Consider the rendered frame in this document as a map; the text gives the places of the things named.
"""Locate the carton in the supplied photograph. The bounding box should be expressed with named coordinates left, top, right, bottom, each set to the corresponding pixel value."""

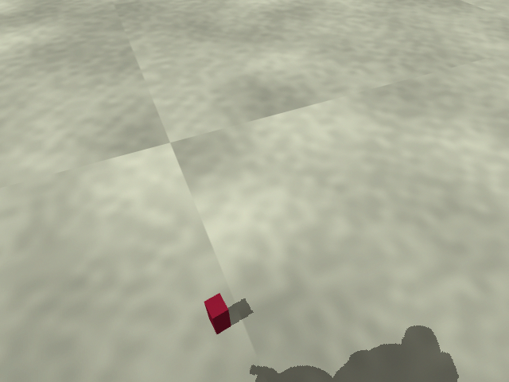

left=204, top=293, right=231, bottom=334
